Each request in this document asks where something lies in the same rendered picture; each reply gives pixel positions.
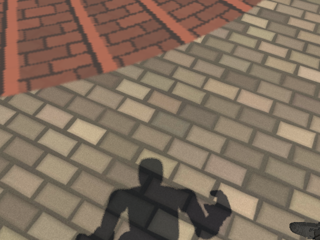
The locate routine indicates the right robot hand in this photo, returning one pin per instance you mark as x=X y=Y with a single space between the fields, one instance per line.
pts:
x=306 y=229

